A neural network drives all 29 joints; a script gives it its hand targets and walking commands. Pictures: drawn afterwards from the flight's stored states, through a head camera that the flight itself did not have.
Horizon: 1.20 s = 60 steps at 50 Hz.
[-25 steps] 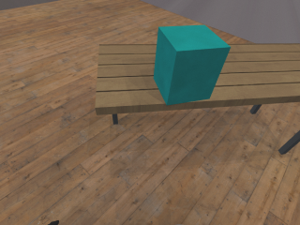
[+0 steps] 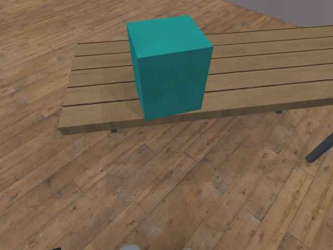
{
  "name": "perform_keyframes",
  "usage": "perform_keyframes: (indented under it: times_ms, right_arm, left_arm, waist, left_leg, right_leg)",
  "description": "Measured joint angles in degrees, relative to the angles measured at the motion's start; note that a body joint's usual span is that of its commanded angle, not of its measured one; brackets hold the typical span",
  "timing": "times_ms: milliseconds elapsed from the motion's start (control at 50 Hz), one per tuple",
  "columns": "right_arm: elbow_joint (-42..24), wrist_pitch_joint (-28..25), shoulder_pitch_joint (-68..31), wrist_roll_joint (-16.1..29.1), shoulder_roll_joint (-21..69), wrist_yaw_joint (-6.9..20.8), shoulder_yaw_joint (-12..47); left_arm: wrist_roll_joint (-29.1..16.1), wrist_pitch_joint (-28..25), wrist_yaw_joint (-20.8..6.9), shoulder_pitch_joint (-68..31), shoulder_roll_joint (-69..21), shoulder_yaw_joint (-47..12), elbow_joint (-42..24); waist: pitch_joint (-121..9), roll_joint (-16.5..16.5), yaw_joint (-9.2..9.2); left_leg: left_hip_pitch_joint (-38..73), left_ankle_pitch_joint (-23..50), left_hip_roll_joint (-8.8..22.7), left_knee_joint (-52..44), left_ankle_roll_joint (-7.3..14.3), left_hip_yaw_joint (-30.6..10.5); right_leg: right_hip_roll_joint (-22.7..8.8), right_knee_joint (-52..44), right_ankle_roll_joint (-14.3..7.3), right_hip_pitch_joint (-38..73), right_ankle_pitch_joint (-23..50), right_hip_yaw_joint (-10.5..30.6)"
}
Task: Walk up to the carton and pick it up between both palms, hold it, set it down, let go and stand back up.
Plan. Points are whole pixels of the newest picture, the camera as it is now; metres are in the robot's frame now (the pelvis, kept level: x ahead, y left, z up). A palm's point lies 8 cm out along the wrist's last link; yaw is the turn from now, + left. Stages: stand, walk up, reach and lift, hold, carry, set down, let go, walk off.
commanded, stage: walk up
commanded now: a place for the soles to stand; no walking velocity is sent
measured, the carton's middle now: (166, 69) +0.68 +0.01 +0.04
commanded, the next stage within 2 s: none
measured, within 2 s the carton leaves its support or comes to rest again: neither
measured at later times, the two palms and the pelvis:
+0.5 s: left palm out of the picture +0.06 +0.20 -0.10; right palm out of the picture +0.11 -0.43 -0.13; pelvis +0.04 -0.11 -0.01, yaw +2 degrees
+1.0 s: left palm out of the picture +0.11 +0.24 -0.10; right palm (313, 248) +0.17 -0.39 -0.17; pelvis +0.07 -0.08 -0.04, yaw +6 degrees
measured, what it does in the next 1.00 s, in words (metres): steps to the right: left foot, then right foot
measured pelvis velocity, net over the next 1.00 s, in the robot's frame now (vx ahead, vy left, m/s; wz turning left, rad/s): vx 0.07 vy -0.08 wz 0.11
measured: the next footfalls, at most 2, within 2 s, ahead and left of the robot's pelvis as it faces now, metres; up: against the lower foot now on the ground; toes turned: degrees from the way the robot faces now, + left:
left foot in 0.06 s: +0.08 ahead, +0.14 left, +0.00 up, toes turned -3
right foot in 0.20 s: +0.03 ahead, -0.16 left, +0.00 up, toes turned +2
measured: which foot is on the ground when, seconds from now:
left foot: up 0.00-0.04, down 0.06-0.20, up 0.22-0.52, down 0.54-0.70, up 0.72-1.00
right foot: down 0.00-0.02, up 0.04-0.18, down 0.20-0.52, up 0.54-0.68, down 0.70-1.00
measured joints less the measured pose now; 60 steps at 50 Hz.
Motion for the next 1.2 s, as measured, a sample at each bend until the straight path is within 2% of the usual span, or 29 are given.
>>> perform_keyframes:
  times_ms: [20,40,60,120,160,180,200,220,260,320,360,440,480,500,520,540,580,640,660,680,700,720,780,900,1000,1080,1100,1140,1200]
  right_arm:
    - [-0.6,-0.2,0.9,0.0,-0.6,-0.3,-0.2]
    - [-1.1,-0.4,2.5,0.0,-1.5,-0.8,-0.5]
    - [-0.7,-0.4,4.1,0.0,-2.3,-1.5,-1.2]
    - [2.6,1.2,5.4,0.0,-2.1,-2.0,-1.5]
    - [3.3,2.2,4.2,0.0,-2.1,-2.0,-1.5]
    - [3.3,2.3,2.9,0.0,-2.1,-1.9,-1.4]
    - [3.1,2.3,1.4,0.0,-2.0,-1.8,-1.4]
    - [2.7,2.3,-0.3,0.0,-2.0,-1.5,-1.4]
    - [2.6,2.3,-3.5,0.0,-1.8,-0.5,-1.4]
    - [2.3,2.3,-5.0,0.0,-1.3,1.1,-1.0]
    - [2.0,2.3,-5.9,0.0,-1.0,1.8,-0.9]
    - [1.2,2.7,-6.0,0.0,-1.0,2.9,-0.8]
    - [0.9,3.1,-6.0,0.0,-1.0,3.4,-0.8]
    - [0.4,3.0,-5.7,0.0,-1.1,3.5,-0.9]
    - [-0.6,3.0,-5.0,0.0,-1.3,3.4,-1.2]
    - [-1.4,3.0,-3.4,0.0,-1.8,3.1,-1.7]
    - [-1.0,4.2,-0.6,0.0,-1.3,2.2,-2.5]
    - [-0.8,7.7,0.7,0.0,-1.2,2.9,-2.5]
    - [-0.9,8.0,-0.2,0.0,-1.3,3.3,-2.5]
    - [-1.2,8.0,-1.4,0.0,-1.3,3.8,-2.5]
    - [-1.9,8.0,-2.8,0.0,-1.2,4.3,-2.5]
    - [-2.3,8.0,-4.5,0.0,-1.1,4.6,-2.5]
    - [-3.0,8.0,-6.8,0.0,-1.2,5.7,-2.4]
    - [-3.6,8.4,-7.3,0.0,-2.7,6.6,-2.5]
    - [-3.5,8.5,-7.3,0.0,-3.6,6.0,-2.5]
    - [-3.4,8.1,-7.3,0.0,-3.6,5.5,-2.5]
    - [-3.0,7.5,-7.2,0.0,-3.4,5.4,-2.5]
    - [-1.9,5.8,-6.6,0.0,-2.3,5.1,-2.5]
    - [-0.7,5.4,-4.4,0.0,-1.5,4.8,-2.1]
  left_arm:
    - [0.0,0.4,0.0,-1.4,0.0,0.0,0.0]
    - [0.0,0.4,0.0,-2.5,0.0,0.0,-0.3]
    - [0.0,0.4,0.0,-3.9,0.2,0.0,-0.7]
    - [0.0,0.5,0.0,-6.6,0.8,0.0,-0.6]
    - [0.0,0.8,0.0,-4.2,0.8,0.0,-0.6]
    - [0.0,0.9,-0.1,-2.6,0.9,0.0,-0.7]
    - [0.0,0.7,-0.1,-1.1,1.0,0.0,-0.7]
    - [0.0,0.2,0.0,0.2,1.1,0.0,-0.7]
    - [0.0,0.0,0.0,1.6,-0.2,0.0,-0.1]
    - [0.0,-1.0,0.4,6.1,-1.6,0.0,0.1]
    - [0.0,-1.6,1.1,8.7,-1.7,0.0,0.7]
    - [0.0,-2.4,2.5,9.7,-1.7,0.0,1.2]
    - [0.0,-2.6,3.0,8.2,-1.7,0.0,1.2]
    - [0.0,-2.6,3.2,6.9,-1.6,0.0,1.3]
    - [0.0,-2.6,3.6,5.5,-1.7,0.0,1.3]
    - [0.0,-2.6,3.8,4.6,-1.6,0.0,1.2]
    - [-0.1,-2.5,4.3,0.9,-1.5,0.0,1.1]
    - [-0.8,-4.4,4.6,-0.6,-1.5,0.0,0.7]
    - [-0.9,-4.9,4.6,0.0,-1.4,0.0,0.7]
    - [-0.9,-5.4,4.7,0.9,-1.3,0.0,0.7]
    - [-0.9,-6.0,5.0,1.9,-1.1,0.0,0.7]
    - [-0.9,-6.0,5.1,2.3,-1.3,0.0,0.8]
    - [-0.9,-5.1,5.7,3.3,-2.3,0.0,0.8]
    - [-0.9,-4.8,6.8,4.2,-2.2,0.0,0.7]
    - [-0.9,-5.3,6.8,4.3,-2.2,0.0,0.7]
    - [-0.9,-5.3,6.8,4.2,-2.2,0.0,0.7]
    - [-0.9,-4.9,6.7,3.8,-2.1,0.0,0.8]
    - [-0.9,-3.7,6.5,2.7,-1.8,0.0,0.8]
    - [-0.9,-2.4,6.4,1.5,-1.7,0.0,0.8]
  waist:
    - [0.9,0.0,-0.15]
    - [1.2,0.7,-0.62]
    - [1.5,1.1,-1.22]
    - [2.5,-1.2,-1.35]
    - [-0.5,-1.2,-1.27]
    - [-1.9,-1.0,-1.21]
    - [-2.8,-0.7,-1.04]
    - [-2.9,-0.5,-0.82]
    - [-0.5,1.2,-0.82]
    - [-0.4,2.1,-0.86]
    - [-0.4,2.3,-0.88]
    - [-0.4,4.3,-0.92]
    - [0.6,5.4,-1.01]
    - [2.0,5.5,-1.11]
    - [3.3,5.8,-1.32]
    - [3.8,6.6,-1.87]
    - [5.3,6.1,-2.82]
    - [4.3,5.9,-2.73]
    - [3.5,6.2,-2.67]
    - [3.0,6.5,-2.61]
    - [3.1,6.6,-2.69]
    - [4.4,7.3,-2.71]
    - [4.7,10.0,-2.73]
    - [3.5,11.7,-2.77]
    - [3.5,12.1,-2.79]
    - [3.4,12.2,-2.83]
    - [3.5,11.6,-2.79]
    - [4.0,8.5,-2.81]
    - [2.7,7.0,-2.79]
  left_leg:
    - [3.1,5.0,0.6,-9.4,0.9,1.5]
    - [6.1,12.3,0.9,-17.8,2.3,1.4]
    - [7.4,13.8,0.9,-20.4,2.3,-0.2]
    - [6.6,8.1,0.3,-12.2,-2.6,-1.1]
    - [4.4,4.9,1.8,-8.1,-4.3,-1.0]
    - [2.8,3.4,2.8,-5.8,-4.5,-0.9]
    - [0.6,1.8,3.6,-2.4,-3.6,-1.2]
    - [-2.1,0.3,3.5,2.7,-2.4,-2.8]
    - [-5.3,-0.8,0.3,13.9,-1.1,-8.0]
    - [-8.8,-0.8,-4.4,25.4,-0.2,-8.3]
    - [-9.7,-0.2,-5.6,28.6,0.1,-6.8]
    - [-9.9,0.5,-5.1,21.8,0.2,-6.1]
    - [-7.9,0.2,-4.3,10.7,0.3,-4.4]
    - [-4.8,1.1,-3.5,1.8,1.2,-2.2]
    - [-0.8,6.8,-2.9,-8.7,3.3,0.1]
    - [3.4,13.9,-2.8,-17.2,5.0,0.1]
    - [5.0,13.7,-4.5,-16.8,3.6,-1.3]
    - [4.7,9.3,-5.9,-12.3,2.2,-1.5]
    - [3.7,7.8,-5.7,-10.3,1.9,-1.0]
    - [2.4,6.2,-5.4,-7.7,1.6,-0.5]
    - [1.0,4.5,-5.5,-4.2,1.5,-0.5]
    - [0.5,3.1,-5.7,-0.5,1.4,-1.8]
    - [-2.7,2.1,-6.7,9.1,0.8,-5.7]
    - [-4.5,2.2,-2.7,15.0,0.1,-7.6]
    - [-4.5,2.0,1.7,13.4,-0.5,-8.5]
    - [-3.7,-0.6,5.1,1.7,-0.5,-7.3]
    - [-3.2,0.9,5.0,-1.0,-1.3,-6.7]
    - [-2.5,3.2,2.4,-0.8,-3.3,-5.4]
    - [-1.6,3.6,0.8,-0.8,-2.6,-5.7]
  right_leg:
    - [0.5,3.7,-0.7,-2.2,2.9,-0.1]
    - [1.0,9.6,-2.2,-4.9,2.1,-0.1]
    - [1.2,16.0,-3.4,-7.2,-2.0,0.5]
    - [1.0,28.8,-7.9,-7.8,-13.7,7.9]
    - [0.3,30.3,-9.7,-7.1,-17.2,10.3]
    - [-0.8,28.6,-10.2,-5.9,-17.9,10.8]
    - [-2.1,22.5,-10.3,-3.4,-18.3,11.0]
    - [-2.0,19.3,-9.9,-1.9,-24.8,10.7]
    - [-0.5,22.2,-10.6,-1.7,-26.9,8.3]
    - [-0.3,20.7,-11.7,0.5,-24.7,6.1]
    - [-0.3,17.4,-11.3,2.6,-23.6,6.0]
    - [0.1,8.1,-4.1,5.1,-19.1,5.4]
    - [0.5,4.2,0.6,5.0,-14.4,4.6]
    - [0.6,5.0,2.3,4.2,-11.1,4.4]
    - [0.8,10.1,2.5,1.4,-7.0,4.2]
    - [1.4,18.1,1.5,-2.1,-6.1,4.3]
    - [1.3,27.8,-2.7,-5.2,-11.9,6.1]
    - [0.5,26.3,-9.8,-5.4,-21.3,9.2]
    - [-0.4,22.1,-11.3,-4.9,-22.3,9.5]
    - [-1.4,14.5,-11.6,-3.3,-21.3,9.6]
    - [-2.1,9.5,-10.3,-2.4,-14.7,9.5]
    - [-1.6,10.8,-9.3,-2.4,-11.6,9.2]
    - [-0.9,11.6,-8.6,-1.4,-12.7,7.8]
    - [-2.4,9.1,-7.6,-0.9,-12.7,7.7]
    - [-3.7,9.1,-5.9,-0.9,-13.4,7.7]
    - [-4.6,9.1,-4.5,-0.9,-13.9,7.6]
    - [-5.3,9.3,-4.3,-0.8,-14.1,7.9]
    - [-7.7,12.9,-5.9,-1.2,-14.2,8.7]
    - [-6.0,19.0,-6.4,-1.6,-18.4,8.6]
